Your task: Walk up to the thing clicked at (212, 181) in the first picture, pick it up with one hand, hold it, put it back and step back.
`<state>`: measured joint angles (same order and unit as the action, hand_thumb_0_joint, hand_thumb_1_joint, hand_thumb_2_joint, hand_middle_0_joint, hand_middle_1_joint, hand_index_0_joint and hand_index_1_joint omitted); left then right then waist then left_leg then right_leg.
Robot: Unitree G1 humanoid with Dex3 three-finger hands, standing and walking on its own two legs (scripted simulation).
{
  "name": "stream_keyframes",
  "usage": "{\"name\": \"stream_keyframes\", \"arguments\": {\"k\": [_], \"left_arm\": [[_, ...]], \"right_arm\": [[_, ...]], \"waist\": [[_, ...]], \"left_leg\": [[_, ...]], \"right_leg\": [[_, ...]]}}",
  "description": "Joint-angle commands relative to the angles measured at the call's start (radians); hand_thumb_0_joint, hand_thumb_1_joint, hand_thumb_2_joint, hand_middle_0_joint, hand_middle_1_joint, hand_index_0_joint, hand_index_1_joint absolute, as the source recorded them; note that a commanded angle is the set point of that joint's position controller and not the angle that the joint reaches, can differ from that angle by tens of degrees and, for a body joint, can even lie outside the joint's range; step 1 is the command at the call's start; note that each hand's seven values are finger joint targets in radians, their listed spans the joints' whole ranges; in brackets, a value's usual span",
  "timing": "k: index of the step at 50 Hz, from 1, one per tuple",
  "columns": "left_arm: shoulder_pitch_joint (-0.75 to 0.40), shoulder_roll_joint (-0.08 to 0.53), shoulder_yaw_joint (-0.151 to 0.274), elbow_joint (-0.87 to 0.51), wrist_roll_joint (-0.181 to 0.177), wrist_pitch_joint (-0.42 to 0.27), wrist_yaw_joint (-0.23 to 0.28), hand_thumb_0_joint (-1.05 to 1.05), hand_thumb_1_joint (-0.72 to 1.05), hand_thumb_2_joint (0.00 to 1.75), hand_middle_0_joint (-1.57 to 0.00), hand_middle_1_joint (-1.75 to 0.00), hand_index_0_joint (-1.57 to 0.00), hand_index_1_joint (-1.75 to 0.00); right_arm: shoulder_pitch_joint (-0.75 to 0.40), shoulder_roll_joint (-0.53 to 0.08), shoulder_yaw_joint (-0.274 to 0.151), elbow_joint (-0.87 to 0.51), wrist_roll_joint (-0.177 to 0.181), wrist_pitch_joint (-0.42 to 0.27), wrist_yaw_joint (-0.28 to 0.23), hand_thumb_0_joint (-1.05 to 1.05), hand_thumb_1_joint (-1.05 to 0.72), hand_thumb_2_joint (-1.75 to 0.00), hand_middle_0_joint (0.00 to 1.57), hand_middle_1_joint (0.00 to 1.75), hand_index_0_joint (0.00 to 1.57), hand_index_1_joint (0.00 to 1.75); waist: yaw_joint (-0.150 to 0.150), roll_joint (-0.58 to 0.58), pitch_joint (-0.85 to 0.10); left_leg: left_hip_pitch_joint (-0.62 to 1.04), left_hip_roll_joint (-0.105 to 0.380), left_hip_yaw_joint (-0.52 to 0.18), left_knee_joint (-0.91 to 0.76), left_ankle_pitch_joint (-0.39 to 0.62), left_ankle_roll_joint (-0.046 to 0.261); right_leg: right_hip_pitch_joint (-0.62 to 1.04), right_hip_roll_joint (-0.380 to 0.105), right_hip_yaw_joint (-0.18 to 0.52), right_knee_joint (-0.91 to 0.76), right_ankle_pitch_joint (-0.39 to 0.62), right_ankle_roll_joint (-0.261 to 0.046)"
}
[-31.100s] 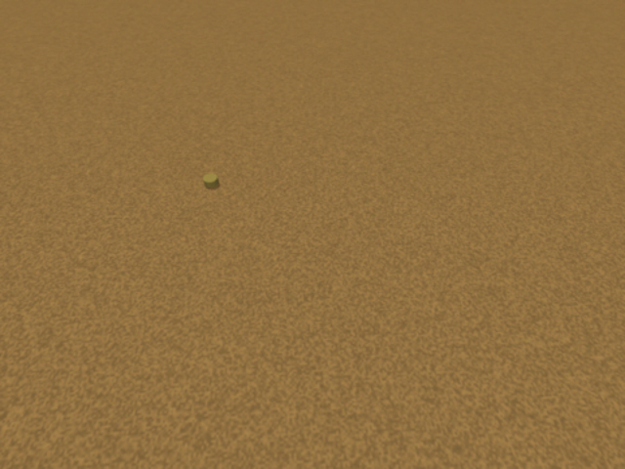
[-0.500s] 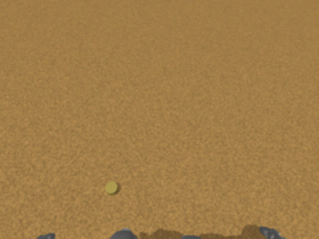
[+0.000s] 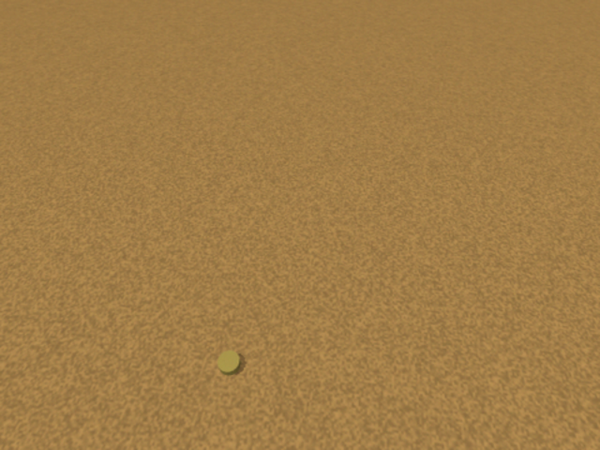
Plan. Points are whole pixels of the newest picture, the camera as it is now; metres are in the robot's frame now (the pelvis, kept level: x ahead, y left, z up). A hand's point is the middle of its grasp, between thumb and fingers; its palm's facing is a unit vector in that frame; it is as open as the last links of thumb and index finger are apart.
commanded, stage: walk up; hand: left
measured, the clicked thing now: (229, 362) +0.50 +0.24 -0.74
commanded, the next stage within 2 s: stand in 1.56 s
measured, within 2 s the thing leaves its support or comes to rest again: neither
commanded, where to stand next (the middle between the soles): +0.11 +0.00 m, yaw +0 degrees
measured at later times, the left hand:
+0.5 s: hand out of the picture +0.09 +0.27 -0.14, palm faces -0.01 -0.94 -0.34, open 7.4 cm
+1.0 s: hand out of the picture +0.12 +0.25 -0.13, palm faces +0.00 -0.94 -0.34, open 7.4 cm
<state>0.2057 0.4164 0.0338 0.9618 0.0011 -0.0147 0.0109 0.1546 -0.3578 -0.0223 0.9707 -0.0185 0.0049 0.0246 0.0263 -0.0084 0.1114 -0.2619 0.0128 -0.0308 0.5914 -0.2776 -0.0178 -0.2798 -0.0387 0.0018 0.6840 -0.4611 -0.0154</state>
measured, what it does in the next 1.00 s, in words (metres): stands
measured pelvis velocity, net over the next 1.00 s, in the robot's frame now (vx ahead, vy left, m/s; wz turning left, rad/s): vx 0.03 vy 0.00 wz -0.01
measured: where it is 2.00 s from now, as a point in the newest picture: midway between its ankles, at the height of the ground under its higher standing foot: outside the picture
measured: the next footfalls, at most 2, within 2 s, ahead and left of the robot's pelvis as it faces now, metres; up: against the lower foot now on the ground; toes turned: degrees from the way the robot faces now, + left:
none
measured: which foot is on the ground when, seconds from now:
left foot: down 0.00-1.00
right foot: down 0.00-1.00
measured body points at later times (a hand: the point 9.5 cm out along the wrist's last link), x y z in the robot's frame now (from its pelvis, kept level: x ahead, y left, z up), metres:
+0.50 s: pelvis +0.02 +0.01 +0.02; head +0.03 +0.01 +0.47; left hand +0.09 +0.32 -0.12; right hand +0.08 -0.29 -0.11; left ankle +0.03 +0.14 -0.73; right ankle +0.02 -0.13 -0.73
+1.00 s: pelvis +0.03 +0.00 +0.02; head +0.03 +0.00 +0.47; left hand +0.12 +0.30 -0.11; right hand +0.12 -0.30 -0.11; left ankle +0.03 +0.14 -0.73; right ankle +0.02 -0.13 -0.73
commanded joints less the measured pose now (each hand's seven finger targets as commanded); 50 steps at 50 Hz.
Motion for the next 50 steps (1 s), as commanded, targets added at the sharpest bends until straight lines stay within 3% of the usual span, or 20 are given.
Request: {"name": "stream_keyframes", "arguments": {"k": [1,2,3,4,5,6,7,9,10,12,15,19,24,27,34,38,50], "left_arm": [[0.048,0.212,0.057,-0.019,0.016,-0.038,0.007,0.00,0.90,0.90,-0.20,-0.30,-0.20,-0.30],[0.008,0.239,0.061,-0.023,0.020,-0.040,0.010,0.00,0.90,0.90,-0.20,-0.30,-0.20,-0.30],[-0.056,0.261,0.057,-0.034,0.022,-0.037,0.008,0.00,0.90,0.90,-0.20,-0.30,-0.20,-0.30],[-0.133,0.259,0.054,-0.054,0.030,-0.031,0.003,0.00,0.90,0.90,-0.20,-0.30,-0.20,-0.30],[-0.166,0.235,0.048,-0.059,0.031,-0.023,-0.002,0.00,0.90,0.90,-0.20,-0.30,-0.20,-0.30],[-0.175,0.213,0.042,-0.054,0.027,-0.017,-0.004,0.00,0.90,0.90,-0.20,-0.30,-0.20,-0.30],[-0.171,0.191,0.037,-0.049,0.023,-0.014,-0.005,0.00,0.90,0.90,-0.20,-0.30,-0.20,-0.30],[-0.129,0.163,0.039,-0.018,0.011,-0.008,-0.013,0.00,0.90,0.90,-0.20,-0.30,-0.20,-0.30],[-0.091,0.160,0.041,0.000,0.005,-0.007,-0.017,0.00,0.90,0.90,-0.20,-0.30,-0.20,-0.30],[-0.044,0.143,0.039,0.025,0.002,-0.012,-0.020,0.00,0.90,0.90,-0.20,-0.30,-0.20,-0.30],[-0.076,0.147,0.036,0.046,0.001,-0.025,-0.015,0.00,0.90,0.90,-0.20,-0.30,-0.20,-0.30],[-0.111,0.153,0.023,0.064,0.002,-0.023,-0.015,0.00,0.90,0.90,-0.20,-0.30,-0.20,-0.30],[-0.127,0.159,0.018,0.090,-0.001,-0.028,-0.011,0.00,0.90,0.90,-0.20,-0.30,-0.20,-0.30],[-0.138,0.160,0.017,0.098,-0.002,-0.030,-0.008,0.00,0.90,0.90,-0.20,-0.30,-0.20,-0.30],[-0.166,0.149,0.015,0.112,-0.001,-0.022,-0.003,0.00,0.90,0.90,-0.20,-0.30,-0.20,-0.30],[-0.166,0.150,0.017,0.122,0.001,-0.020,-0.001,0.00,0.90,0.90,-0.20,-0.30,-0.20,-0.30],[-0.174,0.150,0.022,0.116,0.007,-0.020,-0.004,0.00,0.90,0.90,-0.20,-0.30,-0.20,-0.30]], "right_arm": [[-0.130,-0.198,-0.041,-0.088,0.028,-0.023,-0.016,0.00,-0.90,-0.90,0.20,0.30,0.20,0.30],[-0.098,-0.180,-0.035,-0.076,0.025,-0.018,-0.013,0.00,-0.90,-0.90,0.20,0.30,0.20,0.30],[-0.054,-0.192,-0.040,-0.046,0.020,-0.009,-0.013,0.00,-0.90,-0.90,0.20,0.30,0.20,0.30],[-0.009,-0.201,-0.049,-0.018,0.016,-0.005,-0.012,0.00,-0.90,-0.90,0.20,0.30,0.20,0.30],[0.019,-0.206,-0.056,0.002,0.013,-0.007,-0.009,0.00,-0.90,-0.90,0.20,0.30,0.20,0.30],[0.027,-0.207,-0.057,0.014,0.013,-0.011,-0.006,0.00,-0.90,-0.90,0.20,0.30,0.20,0.30],[0.031,-0.218,-0.058,0.016,0.011,-0.019,-0.007,0.00,-0.90,-0.90,0.20,0.30,0.20,0.30],[-0.007,-0.252,-0.058,0.015,0.002,-0.035,-0.012,0.00,-0.90,-0.90,0.20,0.30,0.20,0.30],[-0.037,-0.260,-0.052,0.008,-0.001,-0.039,-0.015,0.00,-0.90,-0.90,0.20,0.30,0.20,0.30],[-0.100,-0.253,-0.039,0.002,-0.001,-0.047,-0.017,0.00,-0.90,-0.90,0.20,0.30,0.20,0.30],[-0.087,-0.221,-0.030,0.020,0.004,-0.054,-0.019,0.00,-0.90,-0.90,0.20,0.30,0.20,0.30],[-0.083,-0.220,-0.027,0.047,0.005,-0.051,-0.023,0.00,-0.90,-0.90,0.20,0.30,0.20,0.30],[-0.068,-0.216,-0.026,0.069,0.018,-0.054,-0.028,0.00,-0.90,-0.90,0.20,0.30,0.20,0.30],[-0.066,-0.212,-0.029,0.074,0.020,-0.051,-0.031,0.00,-0.90,-0.90,0.20,0.30,0.20,0.30],[-0.095,-0.213,-0.033,0.088,0.017,-0.039,-0.033,0.00,-0.90,-0.90,0.20,0.30,0.20,0.30],[-0.123,-0.204,-0.032,0.085,0.016,-0.034,-0.031,0.00,-0.90,-0.90,0.20,0.30,0.20,0.30],[-0.127,-0.202,-0.027,0.092,0.011,-0.036,-0.030,0.00,-0.90,-0.90,0.20,0.30,0.20,0.30]], "waist": [[0.023,0.012,-0.109],[-0.003,-0.045,-0.086],[-0.021,-0.063,-0.071],[-0.057,-0.078,-0.023],[-0.073,-0.103,0.011],[-0.077,-0.117,0.025],[-0.076,-0.077,0.028],[-0.034,0.010,0.019],[-0.009,0.036,0.007],[0.022,0.064,-0.032],[0.001,0.105,-0.123],[-0.011,0.107,-0.110],[-0.023,0.027,-0.157],[-0.030,-0.011,-0.205],[-0.033,-0.021,-0.185],[-0.028,-0.019,-0.140],[-0.025,0.008,-0.149]], "left_leg": [[-0.080,0.039,-0.054,0.009,0.083,0.043],[-0.116,-0.008,-0.029,0.034,-0.050,0.024],[-0.043,-0.014,-0.001,0.073,-0.204,0.033],[0.073,0.001,0.000,0.095,-0.212,0.035],[0.116,0.001,-0.010,0.050,-0.201,0.038],[0.132,0.003,-0.024,-0.014,-0.167,0.041],[0.099,0.038,-0.083,-0.142,-0.145,0.049],[-0.043,0.148,-0.282,-0.322,-0.298,0.094],[-0.098,0.180,-0.325,-0.370,-0.374,0.110],[-0.122,0.155,-0.248,-0.353,-0.324,0.092],[-0.037,0.097,-0.154,-0.289,-0.084,0.050],[0.000,0.098,-0.135,-0.299,-0.049,0.045],[0.095,0.095,-0.091,-0.245,0.235,0.046],[0.156,0.095,-0.066,-0.214,0.344,0.048],[0.187,0.103,-0.053,-0.234,0.360,0.048],[0.177,0.096,-0.049,-0.248,0.308,0.042],[0.176,0.098,-0.044,-0.282,0.262,0.037]], "right_leg": [[0.125,-0.103,0.176,-0.313,0.235,-0.066],[0.105,-0.185,0.294,-0.380,0.126,-0.109],[-0.027,-0.254,0.344,-0.441,-0.129,-0.149],[-0.195,-0.258,0.331,-0.470,-0.298,-0.156],[-0.248,-0.212,0.274,-0.466,-0.338,-0.122],[-0.260,-0.156,0.205,-0.446,-0.321,-0.082],[-0.213,-0.098,0.138,-0.384,-0.239,-0.046],[-0.085,-0.004,0.053,-0.209,-0.041,-0.013],[-0.013,0.018,0.038,-0.165,0.009,-0.007],[0.103,0.001,0.043,-0.240,0.084,-0.013],[0.171,-0.038,0.098,-0.297,0.206,-0.031],[0.152,-0.047,0.091,-0.332,0.227,-0.022],[0.182,-0.070,0.086,-0.342,0.418,-0.015],[0.199,-0.084,0.083,-0.333,0.529,-0.014],[0.181,-0.083,0.072,-0.350,0.520,-0.009],[0.153,-0.076,0.074,-0.374,0.465,-0.003],[0.187,-0.076,0.079,-0.393,0.440,-0.003]]}}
